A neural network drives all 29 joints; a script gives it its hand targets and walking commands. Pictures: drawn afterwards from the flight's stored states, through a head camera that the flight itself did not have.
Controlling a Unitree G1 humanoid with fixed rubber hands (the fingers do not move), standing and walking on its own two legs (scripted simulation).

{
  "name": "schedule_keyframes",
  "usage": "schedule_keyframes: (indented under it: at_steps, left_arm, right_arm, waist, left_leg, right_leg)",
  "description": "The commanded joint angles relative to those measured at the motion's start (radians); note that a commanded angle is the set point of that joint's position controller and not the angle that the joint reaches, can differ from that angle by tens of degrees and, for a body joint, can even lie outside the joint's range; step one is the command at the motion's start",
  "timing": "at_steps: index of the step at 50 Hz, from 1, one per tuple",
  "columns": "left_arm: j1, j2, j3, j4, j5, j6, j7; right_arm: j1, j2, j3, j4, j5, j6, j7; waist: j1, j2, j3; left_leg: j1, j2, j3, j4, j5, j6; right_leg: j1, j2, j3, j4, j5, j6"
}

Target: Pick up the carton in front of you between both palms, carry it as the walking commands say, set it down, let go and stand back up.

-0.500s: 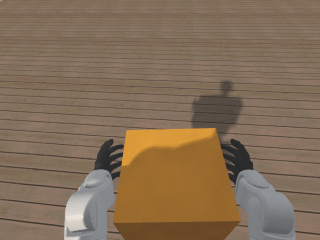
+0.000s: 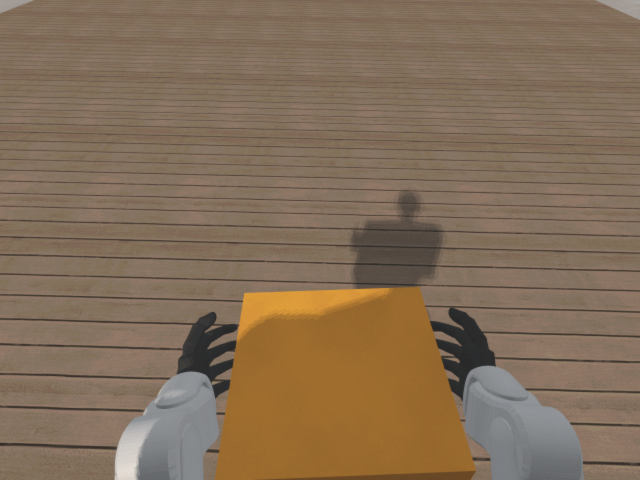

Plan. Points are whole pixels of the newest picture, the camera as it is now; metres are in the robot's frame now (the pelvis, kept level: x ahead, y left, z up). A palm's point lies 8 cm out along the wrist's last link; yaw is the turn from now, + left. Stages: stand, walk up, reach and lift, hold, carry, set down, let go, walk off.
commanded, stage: carry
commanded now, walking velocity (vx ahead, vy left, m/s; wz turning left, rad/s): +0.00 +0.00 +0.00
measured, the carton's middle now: (336, 422) +0.22 +0.00 -0.01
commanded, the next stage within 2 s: none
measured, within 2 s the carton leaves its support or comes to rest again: neither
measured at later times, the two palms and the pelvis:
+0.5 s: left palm (226, 261) +0.38 +0.14 +0.11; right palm (451, 257) +0.39 -0.16 +0.10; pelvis +0.17 -0.02 +0.01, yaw +2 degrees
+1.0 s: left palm (228, 265) +0.38 +0.14 +0.10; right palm (454, 258) +0.39 -0.16 +0.10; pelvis +0.16 -0.02 +0.01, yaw +2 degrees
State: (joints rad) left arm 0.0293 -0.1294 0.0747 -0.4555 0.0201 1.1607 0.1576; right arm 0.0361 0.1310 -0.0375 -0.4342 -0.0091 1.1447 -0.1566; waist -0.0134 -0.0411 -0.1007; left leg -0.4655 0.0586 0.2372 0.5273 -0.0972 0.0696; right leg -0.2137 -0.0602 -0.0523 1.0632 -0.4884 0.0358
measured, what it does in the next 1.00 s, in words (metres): walks ahead: right foot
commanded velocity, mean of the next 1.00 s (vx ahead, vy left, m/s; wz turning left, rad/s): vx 0.00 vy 0.00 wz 0.00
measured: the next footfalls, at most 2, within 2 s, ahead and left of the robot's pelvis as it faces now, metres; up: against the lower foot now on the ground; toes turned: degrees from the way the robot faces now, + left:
right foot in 0.24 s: +0.20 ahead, -0.13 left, +0.00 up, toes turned +12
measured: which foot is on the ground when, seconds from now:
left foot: down 0.00-1.00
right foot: up 0.00-0.22, down 0.24-1.00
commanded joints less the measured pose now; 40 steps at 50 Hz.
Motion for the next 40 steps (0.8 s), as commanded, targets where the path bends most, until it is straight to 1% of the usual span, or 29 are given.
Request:
schedule_keyframes:
  at_steps: [1,2,3,4,6,8,10,11,12,13,14,15,16,18,19,20,22,27,31,35,40]
  left_arm:
    - [-0.301,-0.757,-0.607,-0.146,-0.183,-0.037,-0.044]
    - [-0.300,-0.788,-0.614,-0.148,-0.182,-0.047,-0.052]
    - [-0.286,-0.807,-0.615,-0.146,-0.173,-0.057,-0.059]
    - [-0.271,-0.816,-0.617,-0.142,-0.165,-0.065,-0.064]
    - [-0.242,-0.806,-0.616,-0.146,-0.148,-0.075,-0.066]
    - [-0.231,-0.774,-0.616,-0.164,-0.144,-0.075,-0.061]
    - [-0.229,-0.735,-0.611,-0.180,-0.148,-0.066,-0.056]
    - [-0.238,-0.707,-0.606,-0.187,-0.151,-0.059,-0.052]
    - [-0.242,-0.673,-0.596,-0.187,-0.154,-0.048,-0.048]
    - [-0.241,-0.631,-0.582,-0.181,-0.156,-0.035,-0.042]
    - [-0.256,-0.602,-0.574,-0.172,-0.158,-0.026,-0.035]
    - [-0.261,-0.588,-0.563,-0.150,-0.158,-0.018,-0.029]
    - [-0.250,-0.571,-0.546,-0.123,-0.156,-0.008,-0.025]
    - [-0.233,-0.556,-0.523,-0.088,-0.154,0.003,-0.018]
    - [-0.234,-0.558,-0.518,-0.083,-0.155,0.005,-0.015]
    - [-0.238,-0.568,-0.518,-0.082,-0.158,0.005,-0.014]
    - [-0.257,-0.599,-0.525,-0.093,-0.167,0.001,-0.016]
    - [-0.295,-0.669,-0.556,-0.139,-0.185,-0.021,-0.031]
    - [-0.282,-0.676,-0.568,-0.162,-0.183,-0.031,-0.035]
    - [-0.265,-0.660,-0.569,-0.170,-0.176,-0.032,-0.034]
    - [-0.264,-0.644,-0.567,-0.168,-0.173,-0.026,-0.034]
  right_arm:
    - [-0.290,0.746,0.532,-0.173,0.180,-0.040,0.047]
    - [-0.298,0.771,0.546,-0.181,0.182,-0.049,0.059]
    - [-0.306,0.786,0.561,-0.191,0.189,-0.057,0.070]
    - [-0.300,0.787,0.569,-0.193,0.192,-0.062,0.080]
    - [-0.274,0.773,0.584,-0.198,0.192,-0.067,0.092]
    - [-0.248,0.740,0.581,-0.200,0.185,-0.064,0.091]
    - [-0.253,0.708,0.574,-0.209,0.184,-0.056,0.083]
    - [-0.258,0.687,0.564,-0.209,0.177,-0.049,0.075]
    - [-0.258,0.663,0.550,-0.198,0.166,-0.040,0.065]
    - [-0.250,0.636,0.534,-0.180,0.153,-0.030,0.052]
    - [-0.248,0.600,0.530,-0.189,0.146,-0.017,0.039]
    - [-0.260,0.580,0.524,-0.187,0.139,-0.002,0.030]
    - [-0.262,0.568,0.519,-0.171,0.133,0.010,0.022]
    - [-0.250,0.551,0.506,-0.150,0.125,0.023,0.009]
    - [-0.253,0.552,0.504,-0.148,0.125,0.026,0.004]
    - [-0.259,0.559,0.504,-0.149,0.127,0.026,0.002]
    - [-0.279,0.588,0.510,-0.157,0.137,0.021,0.003]
    - [-0.310,0.658,0.534,-0.184,0.159,-0.002,0.019]
    - [-0.297,0.665,0.543,-0.196,0.164,-0.014,0.027]
    - [-0.276,0.650,0.543,-0.198,0.159,-0.014,0.028]
    - [-0.273,0.636,0.539,-0.195,0.153,-0.008,0.027]
  waist:
    - [0.006,0.130,-0.300]
    - [0.011,0.142,-0.294]
    - [0.013,0.154,-0.284]
    - [0.014,0.161,-0.287]
    - [0.009,0.172,-0.274]
    - [0.004,0.192,-0.268]
    - [0.010,0.164,-0.234]
    - [0.009,0.145,-0.205]
    - [0.010,0.124,-0.178]
    - [0.009,0.091,-0.145]
    - [0.002,0.033,-0.109]
    - [0.004,-0.011,-0.094]
    - [0.005,-0.027,-0.092]
    - [0.005,-0.019,-0.138]
    - [0.006,-0.020,-0.159]
    - [0.007,-0.018,-0.181]
    - [0.008,-0.010,-0.205]
    - [0.010,0.021,-0.240]
    - [0.011,0.038,-0.251]
    - [0.011,0.043,-0.234]
    - [0.011,0.043,-0.196]
  left_leg:
    - [0.486,0.297,-0.340,-0.236,0.524,0.074]
    - [0.438,0.263,-0.276,-0.261,0.426,0.038]
    - [0.393,0.244,-0.237,-0.280,0.365,0.027]
    - [0.372,0.238,-0.214,-0.292,0.299,0.029]
    - [0.342,0.238,-0.185,-0.294,0.198,0.044]
    - [0.306,0.234,-0.166,-0.288,0.076,0.045]
    - [0.218,0.196,-0.131,-0.262,-0.104,0.011]
    - [0.181,0.177,-0.127,-0.253,-0.173,-0.013]
    - [0.145,0.167,-0.124,-0.231,-0.213,-0.033]
    - [0.117,0.151,-0.117,-0.183,-0.214,-0.051]
    - [0.150,0.109,-0.116,-0.178,-0.133,-0.076]
    - [0.212,0.110,-0.127,-0.164,-0.065,-0.081]
    - [0.236,0.117,-0.127,-0.132,0.003,-0.082]
    - [0.261,0.119,-0.126,-0.083,0.130,-0.086]
    - [0.266,0.118,-0.125,-0.066,0.166,-0.086]
    - [0.272,0.114,-0.124,-0.054,0.184,-0.088]
    - [0.280,0.110,-0.121,-0.041,0.202,-0.090]
    - [0.293,0.106,-0.122,-0.020,0.254,-0.089]
    - [0.300,0.105,-0.125,-0.012,0.278,-0.088]
    - [0.296,0.108,-0.128,-0.017,0.260,-0.087]
    - [0.285,0.113,-0.135,-0.041,0.200,-0.085]
  right_leg:
    - [-0.271,-0.046,0.066,0.058,0.053,-0.030]
    - [-0.224,-0.050,0.040,-0.072,0.077,-0.029]
    - [-0.170,-0.035,0.013,-0.173,0.085,-0.025]
    - [-0.128,-0.024,-0.003,-0.267,0.079,-0.023]
    - [-0.083,-0.008,-0.035,-0.421,0.095,-0.016]
    - [-0.049,-0.010,-0.070,-0.505,0.208,-0.012]
    - [0.034,-0.018,-0.103,-0.609,0.367,-0.004]
    - [0.055,-0.037,-0.098,-0.656,0.394,0.001]
    - [0.079,-0.075,-0.073,-0.680,0.412,0.004]
    - [0.082,-0.129,-0.022,-0.694,0.450,0.000]
    - [0.005,-0.175,0.025,-0.688,0.489,-0.017]
    - [-0.044,-0.166,0.022,-0.680,0.513,-0.030]
    - [-0.047,-0.154,0.011,-0.668,0.584,-0.031]
    - [-0.003,-0.146,-0.001,-0.631,0.730,-0.037]
    - [0.016,-0.143,-0.005,-0.613,0.789,-0.039]
    - [0.032,-0.142,-0.008,-0.599,0.830,-0.041]
    - [0.049,-0.140,-0.013,-0.579,0.867,-0.045]
    - [0.070,-0.128,-0.025,-0.540,0.877,-0.053]
    - [0.076,-0.120,-0.032,-0.522,0.861,-0.054]
    - [0.066,-0.115,-0.035,-0.525,0.813,-0.052]
    - [0.048,-0.113,-0.034,-0.550,0.730,-0.052]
